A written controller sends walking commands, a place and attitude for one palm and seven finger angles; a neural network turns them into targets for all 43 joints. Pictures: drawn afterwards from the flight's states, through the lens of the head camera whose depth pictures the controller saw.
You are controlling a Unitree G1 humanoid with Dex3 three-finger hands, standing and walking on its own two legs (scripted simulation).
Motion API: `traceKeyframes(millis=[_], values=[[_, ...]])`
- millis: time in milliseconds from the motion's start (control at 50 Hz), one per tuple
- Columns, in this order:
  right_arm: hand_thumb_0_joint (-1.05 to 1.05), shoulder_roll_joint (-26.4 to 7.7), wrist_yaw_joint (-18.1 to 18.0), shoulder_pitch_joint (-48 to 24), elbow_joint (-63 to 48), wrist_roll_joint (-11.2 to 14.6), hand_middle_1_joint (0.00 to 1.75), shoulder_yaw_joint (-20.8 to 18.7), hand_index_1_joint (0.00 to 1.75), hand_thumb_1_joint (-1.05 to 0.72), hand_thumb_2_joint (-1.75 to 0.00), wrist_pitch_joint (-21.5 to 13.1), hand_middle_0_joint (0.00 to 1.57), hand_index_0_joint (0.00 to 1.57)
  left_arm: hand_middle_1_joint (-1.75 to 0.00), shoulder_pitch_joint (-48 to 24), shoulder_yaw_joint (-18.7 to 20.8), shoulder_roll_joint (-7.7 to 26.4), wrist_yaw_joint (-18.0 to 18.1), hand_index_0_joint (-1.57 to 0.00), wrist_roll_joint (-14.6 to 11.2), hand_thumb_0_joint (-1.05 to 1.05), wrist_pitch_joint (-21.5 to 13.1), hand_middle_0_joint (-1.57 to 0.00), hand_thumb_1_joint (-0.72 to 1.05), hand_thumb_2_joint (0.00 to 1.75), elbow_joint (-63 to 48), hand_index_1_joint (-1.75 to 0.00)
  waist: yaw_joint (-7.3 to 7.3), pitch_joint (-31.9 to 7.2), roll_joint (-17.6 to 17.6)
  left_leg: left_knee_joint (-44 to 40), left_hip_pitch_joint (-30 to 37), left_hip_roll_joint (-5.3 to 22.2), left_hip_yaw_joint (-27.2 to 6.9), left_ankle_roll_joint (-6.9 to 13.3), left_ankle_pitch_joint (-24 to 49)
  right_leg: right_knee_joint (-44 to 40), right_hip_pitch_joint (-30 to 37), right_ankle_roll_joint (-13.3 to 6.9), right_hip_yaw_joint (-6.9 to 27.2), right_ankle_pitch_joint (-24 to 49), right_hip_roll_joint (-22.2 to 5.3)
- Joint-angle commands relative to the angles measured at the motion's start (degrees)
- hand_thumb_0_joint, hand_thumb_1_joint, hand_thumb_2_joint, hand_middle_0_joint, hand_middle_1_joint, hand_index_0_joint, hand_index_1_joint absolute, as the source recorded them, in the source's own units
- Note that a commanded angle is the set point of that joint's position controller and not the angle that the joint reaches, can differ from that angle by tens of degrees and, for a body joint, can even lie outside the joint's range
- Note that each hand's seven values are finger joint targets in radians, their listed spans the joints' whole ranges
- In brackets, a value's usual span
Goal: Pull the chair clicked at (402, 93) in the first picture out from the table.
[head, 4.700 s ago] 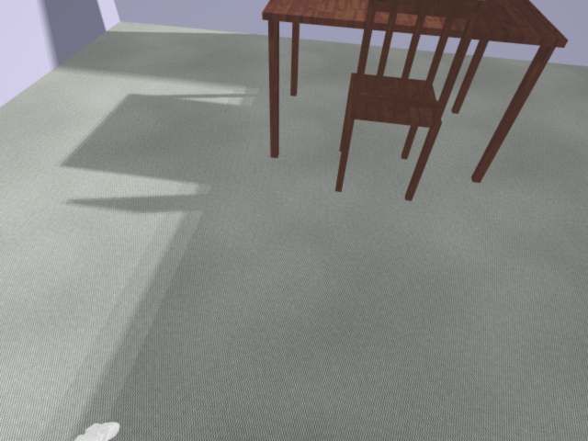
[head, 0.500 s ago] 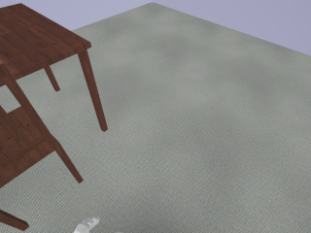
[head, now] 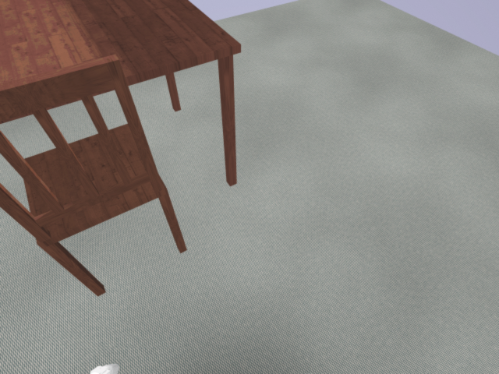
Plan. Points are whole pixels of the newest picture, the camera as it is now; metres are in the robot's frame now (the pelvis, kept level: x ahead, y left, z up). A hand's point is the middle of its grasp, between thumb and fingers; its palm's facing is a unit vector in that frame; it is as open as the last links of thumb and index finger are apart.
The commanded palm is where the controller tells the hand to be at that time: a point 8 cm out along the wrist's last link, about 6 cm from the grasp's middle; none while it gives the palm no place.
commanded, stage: turn to face it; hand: left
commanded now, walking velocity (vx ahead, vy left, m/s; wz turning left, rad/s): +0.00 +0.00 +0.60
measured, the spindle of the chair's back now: (70, 158) +0.59 +0.46 -0.08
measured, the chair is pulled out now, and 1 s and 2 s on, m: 0.00 0.00 0.00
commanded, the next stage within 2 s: take the last steps up to it in 0.76 s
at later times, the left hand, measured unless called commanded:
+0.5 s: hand out of the picture -0.06 +0.19 -0.18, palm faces +0.34 -0.91 -0.25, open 7.4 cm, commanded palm none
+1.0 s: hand out of the picture -0.03 +0.17 -0.15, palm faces +0.45 -0.85 -0.27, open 7.4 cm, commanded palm none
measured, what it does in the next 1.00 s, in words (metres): steps on the spot, turning left: right foot, then left foot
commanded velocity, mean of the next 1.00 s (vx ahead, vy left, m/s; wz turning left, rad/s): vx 0.05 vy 0.00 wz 0.36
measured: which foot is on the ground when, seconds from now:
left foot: down 0.00-0.08, up 0.10-0.48, down 0.50-0.92, up 0.94-1.00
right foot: up 0.00-0.06, down 0.08-0.52, up 0.54-0.90, down 0.92-1.00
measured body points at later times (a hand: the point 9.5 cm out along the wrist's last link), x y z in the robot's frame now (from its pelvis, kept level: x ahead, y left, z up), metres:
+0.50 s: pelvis -0.03 -0.02 -0.01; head +0.02 +0.00 +0.44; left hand -0.08 +0.23 -0.16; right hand +0.16 -0.24 -0.14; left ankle -0.09 +0.09 -0.73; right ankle -0.01 -0.15 -0.74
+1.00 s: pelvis -0.02 -0.03 +0.00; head +0.01 -0.06 +0.44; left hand -0.06 +0.22 -0.13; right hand +0.13 -0.23 -0.17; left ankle -0.10 +0.08 -0.70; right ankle +0.02 -0.12 -0.74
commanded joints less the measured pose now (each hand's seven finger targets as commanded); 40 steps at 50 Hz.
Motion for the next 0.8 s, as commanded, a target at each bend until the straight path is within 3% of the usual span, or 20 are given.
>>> traceKeyframes(millis=[0,20,40,60,80,100,120,160,180,280,380,440,460,480,500,520,560,620,680,780], values=[[0.0,-11.9,-0.2,-2.7,-4.7,0.1,0.3,-3.6,0.3,-0.9,-0.9,-0.1,0.2,0.2,-0.3,5.1,0.7,3.7,0.3,-0.2,-0.6,0.0,-2.1,-0.2,0.9,0.9,-4.4,-0.3,2.36,-6.7,8.8,-5.8,1.3,11.8,-17.6,6.2,6.9,-14.3,9.2,-1.0,-0.9,5.4,1.7],[0.0,-11.3,0.0,-3.8,-5.4,0.4,0.3,-3.6,0.3,-0.9,-0.9,0.1,0.2,0.2,-0.3,7.6,1.0,4.6,0.4,-0.2,-0.5,0.0,-2.4,-0.2,0.9,0.9,-3.8,-0.3,3.73,-6.7,6.6,-3.9,-3.6,9.4,-16.1,3.9,1.4,-22.3,15.7,-1.5,-1.3,10.0,0.9],[0.0,-8.2,0.3,-3.6,-6.0,0.9,0.3,-3.3,0.3,-0.9,-0.9,0.4,0.2,0.2,-0.3,9.5,1.8,8.5,0.7,-0.2,0.3,0.0,-2.9,-0.2,0.9,0.9,-3.9,-0.3,4.72,-6.9,-4.2,5.9,-12.4,3.7,-10.7,-0.1,-8.9,-31.8,22.3,-4.4,7.2,4.9,-8.1],[0.0,-4.6,0.3,-3.3,-7.7,0.9,0.3,-2.7,0.3,-0.9,-0.9,0.3,0.2,0.2,-0.3,8.2,2.5,13.8,1.0,-0.2,1.2,0.0,-3.2,-0.2,0.9,0.9,-5.5,-0.3,4.84,-4.4,-21.4,23.1,-21.4,-4.0,0.2,-4.6,-22.0,-37.3,20.6,-10.8,25.0,2.0,-24.4],[0.0,-8.5,0.4,-5.2,-7.8,0.3,0.3,-3.6,0.3,-0.9,-0.9,0.5,0.2,0.2,-0.3,4.7,2.0,13.4,1.3,-0.2,0.6,0.0,-2.8,-0.2,0.9,0.9,-6.8,-0.3,4.16,-3.7,-14.1,33.6,-16.4,-0.1,-2.4,-3.7,-22.4,-37.2,9.7,-13.4,22.1,3.4,-27.3],[0.0,-8.5,0.8,-3.9,-6.7,0.0,0.3,-3.6,0.3,-0.9,-0.9,1.2,0.2,0.2,-0.3,-0.1,1.5,10.3,1.3,-0.2,0.5,0.0,-3.2,-0.2,0.9,0.9,-7.9,-0.3,1.25,-1.4,-10.4,38.5,-15.4,1.1,-3.5,-3.4,-17.3,-37.2,5.5,-12.3,15.8,1.5,-22.5],[0.0,-7.7,1.1,-3.0,-5.5,-0.1,0.3,-3.6,0.3,-0.9,-0.9,1.7,0.2,0.2,-0.3,-2.9,1.1,9.5,1.0,-0.2,0.4,0.0,-3.3,-0.2,0.9,0.9,-8.5,-0.3,0.06,0.6,-12.0,41.7,-15.0,1.9,-1.8,-4.0,-14.8,-36.4,3.6,-10.5,12.3,2.7,-19.1],[0.0,-7.4,1.6,-1.6,-4.2,-0.1,0.3,-3.3,0.3,-0.9,-0.9,1.6,0.2,0.2,-0.3,-3.2,0.0,6.5,0.6,-0.2,0.3,0.0,-3.8,-0.2,0.9,0.9,-8.4,-0.3,-0.61,1.7,-11.0,44.3,-15.4,2.8,0.9,-5.3,-9.7,-32.5,6.0,-9.4,3.2,13.6,-14.7],[0.0,-6.8,1.8,-1.4,-4.2,0.2,0.3,-3.2,0.3,-0.9,-0.9,1.5,0.2,0.2,-0.3,-2.1,0.0,6.3,0.7,-0.2,0.5,0.0,-4.0,-0.2,0.9,0.9,-8.1,-0.3,-0.49,0.8,-10.8,42.8,-15.3,3.1,1.7,-5.6,-9.9,-31.1,8.4,-9.6,1.3,18.0,-14.6],[0.0,-5.8,1.8,-8.1,-5.7,0.5,0.3,-2.3,0.3,-0.9,-0.9,1.6,0.2,0.2,-0.3,5.4,0.4,8.4,0.7,-0.2,0.9,0.0,-3.8,-0.2,0.9,0.9,-5.7,-0.3,3.75,-0.4,-10.7,31.4,-12.9,4.0,5.0,-6.6,-13.7,-29.0,14.8,-11.5,-1.0,25.0,-17.5],[0.0,-4.8,1.6,-9.7,-6.3,0.9,0.3,-1.0,0.3,-0.9,-0.9,0.6,0.2,0.2,-0.3,8.0,1.2,10.7,0.4,-0.2,1.3,0.0,-3.4,-0.2,0.9,0.9,-4.4,-0.3,5.48,-4.1,-14.4,16.7,-5.3,3.1,8.3,-5.4,-17.1,-23.8,18.0,-12.0,-2.7,37.0,-19.1],[0.0,-5.5,1.2,-5.3,-5.1,0.9,0.3,-1.0,0.3,-0.9,-0.9,-0.2,0.2,0.2,-0.3,7.3,1.3,11.0,0.2,-0.2,0.8,0.0,-3.1,-0.2,0.9,0.9,-3.8,-0.3,3.22,-7.4,-12.8,2.9,3.4,1.9,9.6,-4.2,-8.3,-17.4,17.5,-8.6,-6.2,38.6,-17.0],[0.0,-7.5,1.2,-1.9,-4.1,0.8,0.3,-1.4,0.3,-0.9,-0.9,-0.8,0.2,0.2,-0.3,6.5,1.4,10.2,0.1,-0.2,0.3,0.0,-3.0,-0.2,0.9,0.9,-4.0,-0.3,1.06,-9.8,-8.5,-5.1,11.2,3.5,8.0,-3.3,0.7,-11.1,14.1,-6.0,-8.5,35.9,-15.8],[0.0,-13.4,0.8,1.0,-3.9,0.4,0.3,-2.7,0.3,-0.9,-0.9,-1.4,0.2,0.2,-0.3,6.8,0.8,7.5,-0.2,-0.2,-0.2,0.0,-2.7,-0.2,0.9,0.9,-5.5,-0.3,-0.6,-12.9,5.7,-7.2,23.1,14.7,-6.2,1.4,17.0,0.5,0.8,-2.1,-10.7,18.8,-9.9],[0.0,-18.0,0.2,4.6,-3.2,0.7,0.3,-3.7,0.3,-0.9,-0.9,-1.2,0.2,0.2,-0.3,3.1,-0.8,3.9,-0.3,-0.2,-0.1,0.0,-2.5,-0.2,0.9,0.9,-7.9,-0.3,-2.88,-12.1,17.0,-6.1,26.0,26.0,-18.5,9.2,43.8,9.9,-11.8,0.2,-7.6,-13.1,-4.7],[0.0,-17.0,0.0,5.8,-1.8,0.5,0.3,-3.3,0.3,-0.9,-0.9,-0.8,0.2,0.2,-0.3,1.1,-0.5,5.4,0.1,-0.2,0.4,0.0,-1.9,-0.2,0.9,0.9,-8.0,-0.3,-3.03,-11.3,10.3,-4.4,22.4,26.6,-13.2,11.7,42.0,14.7,-10.2,-1.0,-2.9,-12.5,-5.5],[0.0,-12.9,-1.2,0.7,-2.2,0.3,0.3,-2.3,0.3,-0.9,-0.9,-1.2,0.2,0.2,-0.3,0.7,-0.1,4.5,0.0,-0.2,0.2,0.0,-1.6,-0.2,0.9,0.9,-5.7,-0.3,-0.94,-7.9,12.8,-4.5,19.0,20.0,-8.9,9.4,41.0,17.5,-11.4,-0.6,-0.8,-5.8,-5.3],[0.0,-10.7,-1.2,-3.9,-3.5,0.4,0.3,-1.2,0.3,-0.9,-0.9,-1.5,0.2,0.2,-0.3,3.7,-0.1,4.6,-0.7,-0.2,0.1,0.0,-1.6,-0.2,0.9,0.9,-3.6,-0.3,1.44,-6.1,8.8,-5.8,15.3,15.3,-3.9,7.3,32.6,15.9,-8.2,-0.5,-1.4,0.0,-3.9],[0.0,-10.4,-1.2,-2.4,-2.8,0.5,0.3,-1.1,0.3,-0.9,-0.9,-1.5,0.2,0.2,-0.3,3.4,-0.5,4.2,-0.7,-0.2,0.1,0.0,-1.5,-0.2,0.9,0.9,-3.2,-0.3,1.09,-5.6,7.0,-7.0,15.0,14.5,-4.5,7.5,29.5,10.7,-6.3,-0.3,-1.8,1.2,-2.8],[0.0,-10.4,-1.0,-1.5,-2.0,0.1,0.3,-1.2,0.3,-0.9,-0.9,-1.1,0.2,0.2,-0.3,1.6,-1.0,3.2,-0.3,-0.2,-0.1,0.0,-1.8,-0.2,0.9,0.9,-3.8,-0.3,0.45,-4.6,8.7,-6.4,12.8,15.0,-7.9,8.3,26.6,-2.1,-0.3,-0.9,-2.6,-0.7,-0.8]])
